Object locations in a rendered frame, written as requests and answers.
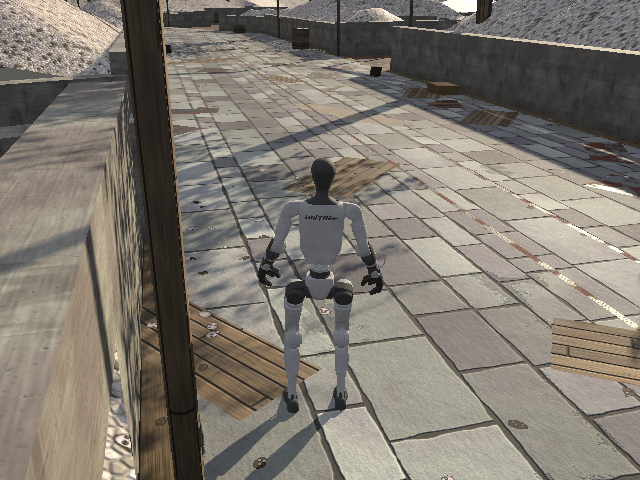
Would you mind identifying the humanoid robot torso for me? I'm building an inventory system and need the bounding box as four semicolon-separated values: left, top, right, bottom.
299;196;345;300

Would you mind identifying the robot right forearm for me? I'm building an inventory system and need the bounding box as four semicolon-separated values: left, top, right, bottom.
361;241;381;278

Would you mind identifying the robot left foot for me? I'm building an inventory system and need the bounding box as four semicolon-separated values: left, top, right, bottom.
283;387;299;413

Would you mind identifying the left robot hand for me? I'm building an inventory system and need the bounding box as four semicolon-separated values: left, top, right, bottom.
257;265;281;287

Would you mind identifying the robot left forearm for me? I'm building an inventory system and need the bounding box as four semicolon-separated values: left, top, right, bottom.
260;238;280;271

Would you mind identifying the robot right upper arm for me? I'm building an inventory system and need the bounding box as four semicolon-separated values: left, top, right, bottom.
343;202;371;257

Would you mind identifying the right robot hand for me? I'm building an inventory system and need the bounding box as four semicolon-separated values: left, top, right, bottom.
361;273;384;295

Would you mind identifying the robot left upper arm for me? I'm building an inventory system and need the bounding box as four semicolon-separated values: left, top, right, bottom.
270;200;302;254

